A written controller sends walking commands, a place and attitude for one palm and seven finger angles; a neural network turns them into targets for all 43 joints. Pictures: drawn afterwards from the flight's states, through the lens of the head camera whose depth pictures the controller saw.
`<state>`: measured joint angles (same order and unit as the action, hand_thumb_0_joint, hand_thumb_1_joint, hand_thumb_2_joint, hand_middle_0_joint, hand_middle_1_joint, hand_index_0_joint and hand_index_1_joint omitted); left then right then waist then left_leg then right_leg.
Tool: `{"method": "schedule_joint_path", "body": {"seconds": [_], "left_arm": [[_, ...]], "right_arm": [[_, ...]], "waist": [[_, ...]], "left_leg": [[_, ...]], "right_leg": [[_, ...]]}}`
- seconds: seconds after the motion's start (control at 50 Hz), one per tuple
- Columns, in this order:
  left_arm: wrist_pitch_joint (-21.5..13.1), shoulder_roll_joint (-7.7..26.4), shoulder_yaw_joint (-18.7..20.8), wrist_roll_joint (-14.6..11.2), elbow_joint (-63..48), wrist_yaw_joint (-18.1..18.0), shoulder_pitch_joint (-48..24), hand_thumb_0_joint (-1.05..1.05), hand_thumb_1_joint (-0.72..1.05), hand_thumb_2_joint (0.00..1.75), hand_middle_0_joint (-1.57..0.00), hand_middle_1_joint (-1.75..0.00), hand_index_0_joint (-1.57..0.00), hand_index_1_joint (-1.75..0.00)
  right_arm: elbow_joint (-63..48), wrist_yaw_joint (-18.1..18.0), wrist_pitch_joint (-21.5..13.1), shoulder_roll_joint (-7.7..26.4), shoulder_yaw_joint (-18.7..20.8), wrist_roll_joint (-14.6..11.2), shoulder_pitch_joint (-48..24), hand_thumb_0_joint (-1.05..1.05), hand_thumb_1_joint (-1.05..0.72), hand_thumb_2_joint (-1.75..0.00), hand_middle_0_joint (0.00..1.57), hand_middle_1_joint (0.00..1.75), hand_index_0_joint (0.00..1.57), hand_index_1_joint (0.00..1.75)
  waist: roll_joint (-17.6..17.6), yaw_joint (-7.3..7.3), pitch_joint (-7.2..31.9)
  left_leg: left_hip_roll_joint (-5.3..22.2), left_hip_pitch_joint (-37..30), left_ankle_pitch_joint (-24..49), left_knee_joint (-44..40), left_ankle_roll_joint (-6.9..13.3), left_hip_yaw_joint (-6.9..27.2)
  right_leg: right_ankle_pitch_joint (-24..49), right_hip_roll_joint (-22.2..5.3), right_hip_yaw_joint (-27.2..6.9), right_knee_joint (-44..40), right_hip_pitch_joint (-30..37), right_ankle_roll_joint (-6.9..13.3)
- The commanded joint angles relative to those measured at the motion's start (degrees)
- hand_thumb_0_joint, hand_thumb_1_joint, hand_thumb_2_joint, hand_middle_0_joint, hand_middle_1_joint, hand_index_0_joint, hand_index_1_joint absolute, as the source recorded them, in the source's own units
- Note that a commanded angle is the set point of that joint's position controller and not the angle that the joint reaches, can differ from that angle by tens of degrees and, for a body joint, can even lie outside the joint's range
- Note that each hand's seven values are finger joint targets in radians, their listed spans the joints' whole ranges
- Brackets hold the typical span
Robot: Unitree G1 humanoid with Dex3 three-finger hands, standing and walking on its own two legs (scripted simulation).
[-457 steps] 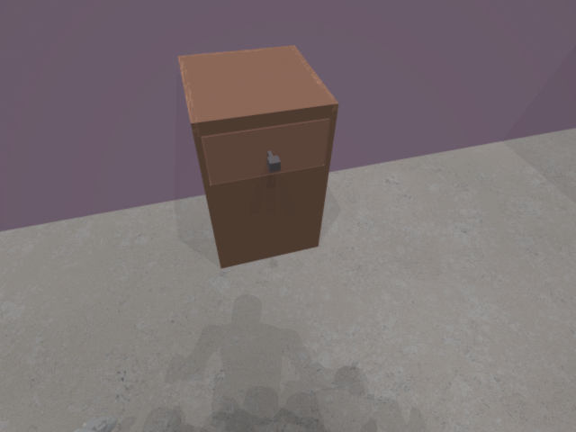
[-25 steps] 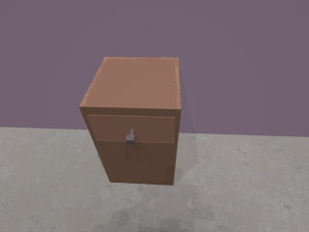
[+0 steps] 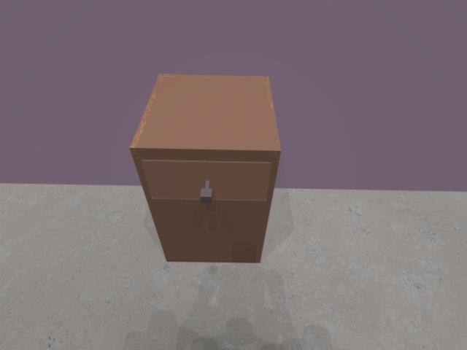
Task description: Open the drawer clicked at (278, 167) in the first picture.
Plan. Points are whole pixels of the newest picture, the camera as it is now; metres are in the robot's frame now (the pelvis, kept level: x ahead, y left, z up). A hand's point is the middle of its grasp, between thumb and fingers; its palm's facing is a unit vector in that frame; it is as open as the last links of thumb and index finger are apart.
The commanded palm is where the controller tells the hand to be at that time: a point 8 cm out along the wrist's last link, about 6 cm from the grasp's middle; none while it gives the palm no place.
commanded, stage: come to a stop and stand still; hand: left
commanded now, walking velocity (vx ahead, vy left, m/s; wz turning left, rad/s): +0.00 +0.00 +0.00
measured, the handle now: (206, 191) +0.61 +0.11 -0.20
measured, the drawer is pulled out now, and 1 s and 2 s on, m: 0.00 0.00 0.00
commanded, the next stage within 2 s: look again from close up in 0.22 s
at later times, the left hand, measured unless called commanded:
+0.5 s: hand out of the picture -0.02 +0.13 -0.17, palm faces +0.06 -0.99 -0.16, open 7.3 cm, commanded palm none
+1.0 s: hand out of the picture +0.03 +0.11 -0.17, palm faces +0.04 -0.98 -0.17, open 7.3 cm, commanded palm none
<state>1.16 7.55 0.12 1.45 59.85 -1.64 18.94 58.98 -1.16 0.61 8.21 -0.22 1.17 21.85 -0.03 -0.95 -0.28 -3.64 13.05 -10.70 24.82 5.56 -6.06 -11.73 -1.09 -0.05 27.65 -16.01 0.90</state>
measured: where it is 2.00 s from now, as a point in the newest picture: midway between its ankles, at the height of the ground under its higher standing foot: outside the picture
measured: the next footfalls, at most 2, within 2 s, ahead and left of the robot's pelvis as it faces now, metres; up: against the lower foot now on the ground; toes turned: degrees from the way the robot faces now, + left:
left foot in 1.62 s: +0.21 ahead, +0.02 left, +0.00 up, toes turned +1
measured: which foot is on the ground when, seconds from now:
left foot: down 0.00-1.00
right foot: down 0.00-1.00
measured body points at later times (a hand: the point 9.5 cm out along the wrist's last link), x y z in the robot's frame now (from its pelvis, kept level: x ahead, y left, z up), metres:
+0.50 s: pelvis +0.01 -0.02 +0.00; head +0.00 -0.02 +0.45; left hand -0.03 +0.19 -0.16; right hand +0.02 -0.24 -0.16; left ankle +0.04 +0.06 -0.74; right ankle +0.06 -0.13 -0.74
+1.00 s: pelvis +0.04 -0.05 +0.00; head +0.05 -0.05 +0.45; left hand +0.03 +0.16 -0.15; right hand +0.02 -0.25 -0.16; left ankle +0.04 +0.06 -0.74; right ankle +0.06 -0.13 -0.74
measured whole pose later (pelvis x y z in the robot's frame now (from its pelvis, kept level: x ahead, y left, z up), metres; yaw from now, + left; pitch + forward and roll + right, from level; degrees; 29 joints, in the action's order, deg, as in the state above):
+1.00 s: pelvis +0.04 -0.05 +0.00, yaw +1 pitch +0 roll +0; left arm -1.1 6.8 -0.4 0.8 64.1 -1.8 18.6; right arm 64.3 -2.0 -1.3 6.8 -1.2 1.1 19.6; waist 0.6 -0.7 -0.1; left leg -0.4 10.3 -13.5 24.1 1.4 -3.6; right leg -12.2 2.9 0.8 24.7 -12.1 3.2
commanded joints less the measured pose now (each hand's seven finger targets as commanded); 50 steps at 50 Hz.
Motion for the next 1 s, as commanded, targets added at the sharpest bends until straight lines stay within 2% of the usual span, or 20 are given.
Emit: {"method": "schedule_joint_path", "body": {"seconds": [0.0, 0.08, 0.18, 0.24, 0.3, 0.34, 0.36, 0.48, 0.52, 0.7, 0.74, 0.82, 0.88, 0.9, 0.94, 0.98], "left_arm": [[-0.86, 3.68, 1.18, -0.1, -1.37, 0.0, 3.93, 0.0, 0.9, 0.9, -0.2, -0.3, -0.2, -0.3], [-1.0, 3.12, 1.22, -0.04, -0.73, 0.0, 3.69, 0.0, 0.9, 0.9, -0.2, -0.3, -0.2, -0.3], [-1.31, 3.12, 1.15, -0.01, -0.22, -0.06, 3.92, 0.0, 0.9, 0.9, -0.2, -0.3, -0.2, -0.3], [-1.5, 3.28, 1.09, 0.07, 0.17, -0.1, 4.46, 0.0, 0.9, 0.9, -0.2, -0.3, -0.2, -0.3], [-1.72, 3.15, 1.02, 0.11, 0.37, -0.07, 5.06, 0.0, 0.9, 0.9, -0.2, -0.3, -0.2, -0.3], [-1.97, 3.38, 0.86, 0.05, 0.56, -0.11, 4.64, 0.0, 0.9, 0.9, -0.2, -0.3, -0.2, -0.3], [-2.07, 3.03, 0.88, -0.03, 0.57, -0.12, 4.76, 0.0, 0.9, 0.9, -0.2, -0.3, -0.2, -0.3], [-2.82, 2.84, 0.36, -0.31, 1.41, -0.16, 4.61, 0.0, 0.9, 0.9, -0.2, -0.3, -0.2, -0.3], [-2.94, 2.87, 0.27, -0.46, 1.86, -0.13, 4.7, 0.0, 0.9, 0.9, -0.2, -0.3, -0.2, -0.3], [-3.28, 2.96, 0.0, -0.91, 2.86, -0.35, 4.1, 0.0, 0.9, 0.9, -0.2, -0.3, -0.2, -0.3], [-3.12, 3.22, 0.02, -0.91, 2.94, -0.38, 4.04, 0.0, 0.9, 0.9, -0.2, -0.3, -0.2, -0.3], [-3.1, 3.03, 0.02, -1.0, 3.21, -0.4, 3.95, 0.0, 0.9, 0.9, -0.2, -0.3, -0.2, -0.3], [-3.05, 3.03, 0.02, -1.03, 3.07, -0.43, 3.76, 0.0, 0.9, 0.9, -0.2, -0.3, -0.2, -0.3], [-3.02, 3.22, 0.06, -0.99, 3.24, -0.31, 3.78, 0.0, 0.9, 0.9, -0.2, -0.3, -0.2, -0.3], [-2.64, 3.46, 0.47, -0.68, 2.92, 0.0, 3.97, 0.0, 0.9, 0.9, -0.2, -0.3, -0.2, -0.3], [-2.1, 3.36, 0.95, -0.31, 2.12, 0.51, 3.97, 0.0, 0.9, 0.9, -0.2, -0.3, -0.2, -0.3]], "right_arm": [[-3.17, -0.97, -1.58, 7.21, 1.58, -0.05, -1.17, 0.0, -0.9, -0.9, 0.2, 0.3, 0.2, 0.3], [-2.21, -0.92, -1.48, 7.06, 1.68, 0.04, -0.32, 0.0, -0.9, -0.9, 0.2, 0.3, 0.2, 0.3], [-1.6, -0.73, -1.45, 7.22, 1.66, 0.1, -0.26, 0.0, -0.9, -0.9, 0.2, 0.3, 0.2, 0.3], [-1.46, -0.62, -1.44, 7.36, 1.62, 0.02, -0.44, 0.0, -0.9, -0.9, 0.2, 0.3, 0.2, 0.3], [-1.42, -0.54, -1.43, 7.0, 1.58, 0.02, -0.74, 0.0, -0.9, -0.9, 0.2, 0.3, 0.2, 0.3], [-1.18, -0.5, -1.5, 6.72, 1.44, -0.07, -0.2, 0.0, -0.9, -0.9, 0.2, 0.3, 0.2, 0.3], [-1.06, -0.54, -1.66, 6.36, 1.36, -0.04, -0.09, 0.0, -0.9, -0.9, 0.2, 0.3, 0.2, 0.3], [0.17, -0.62, -2.25, 5.19, 0.73, -0.29, 0.41, 0.0, -0.9, -0.9, 0.2, 0.3, 0.2, 0.3], [0.63, -0.73, -2.44, 5.02, 0.54, -0.31, 0.39, 0.0, -0.9, -0.9, 0.2, 0.3, 0.2, 0.3], [2.5, -1.12, -2.99, 3.9, -0.21, -0.49, 1.07, 0.0, -0.9, -0.9, 0.2, 0.3, 0.2, 0.3], [2.93, -1.15, -2.91, 3.87, -0.28, -0.53, 1.01, 0.0, -0.9, -0.9, 0.2, 0.3, 0.2, 0.3], [3.41, -1.31, -2.86, 3.47, -0.35, -0.47, 1.59, 0.0, -0.9, -0.9, 0.2, 0.3, 0.2, 0.3], [3.8, -1.3, -2.68, 3.32, -0.39, -0.45, 1.81, 0.0, -0.9, -0.9, 0.2, 0.3, 0.2, 0.3], [4.09, -1.31, -2.66, 3.38, -0.36, -0.29, 2.18, 0.0, -0.9, -0.9, 0.2, 0.3, 0.2, 0.3], [4.09, -1.26, -2.54, 4.25, 0.14, -0.01, 2.74, 0.0, -0.9, -0.9, 0.2, 0.3, 0.2, 0.3], [3.81, -1.35, -2.31, 5.34, 0.72, 0.35, 2.35, 0.0, -0.9, -0.9, 0.2, 0.3, 0.2, 0.3]], "waist": [[5.64, 2.04, -5.2], [1.35, 1.67, -5.36], [-0.01, 1.28, -5.73], [0.84, 1.14, -5.86], [-0.39, 1.07, -6.29], [-1.57, 0.5, -5.78], [-0.84, 0.46, -5.38], [-2.38, -0.07, -4.56], [-0.8, 0.01, -3.99], [-0.29, 0.46, -2.59], [0.92, 0.74, -3.45], [0.44, 0.65, -3.02], [-0.34, 0.71, -4.18], [-1.86, 0.62, -4.26], [-2.41, 0.6, -4.84], [-0.86, 0.7, -6.34]], "left_leg": [[12.74, 8.33, -21.29, -16.38, -1.4, 17.48], [12.68, 8.47, -21.43, -15.91, -1.44, 17.43], [11.98, 8.13, -21.31, -15.06, -1.62, 16.69], [11.53, 7.62, -21.14, -14.56, -1.62, 16.53], [10.61, 7.64, -20.45, -13.23, -1.64, 15.45], [9.95, 6.05, -18.03, -11.78, -1.9, 14.49], [9.77, 5.16, -16.96, -11.46, -1.98, 14.21], [8.85, 2.05, -9.81, -8.28, -2.49, 11.78], [8.9, 1.49, -8.29, -8.07, -2.74, 11.3], [8.89, 0.45, 0.2, -6.32, -3.25, 9.64], [9.04, 1.16, -0.32, -6.39, -3.3, 9.65], [9.15, 0.4, 0.79, -6.33, -3.42, 9.29], [8.99, 0.86, 0.02, -6.2, -3.47, 9.07], [9.01, 0.67, -1.85, -6.09, -3.41, 9.09], [9.42, 1.47, -8.39, -6.22, -2.89, 9.7], [10.91, 2.67, -15.43, -8.03, -2.05, 11.4]], "right_leg": [[-3.12, -1.09, -1.02, -0.27, 1.78, 1.53], [-3.41, -1.39, -1.81, -1.5, 1.85, 1.55], [-4.44, -1.86, -3.07, -2.84, 1.04, 1.62], [-4.66, -1.9, -3.71, -3.36, 0.36, 1.62], [-5.85, -2.21, -4.93, -4.73, -0.36, 1.6], [-6.54, -2.63, -5.91, -5.86, -1.52, 1.74], [-6.34, -2.87, -6.11, -6.23, -1.91, 1.81], [-4.47, -3.76, -7.52, -8.36, -2.47, 1.99], [-2.82, -3.71, -7.46, -8.31, -1.56, 2.05], [3.08, -4.08, -7.22, -8.27, 3.03, 2.23], [3.01, -3.87, -6.93, -8.19, 3.48, 2.22], [4.21, -3.81, -6.99, -8.14, 4.3, 2.37], [3.01, -3.88, -7.2, -8.79, 4.07, 2.4], [0.88, -3.49, -6.89, -8.72, 3.88, 2.42], [-5.45, -2.62, -6.44, -7.9, 2.56, 2.76], [-10.0, -1.61, -5.61, -6.39, -0.06, 3.01]]}}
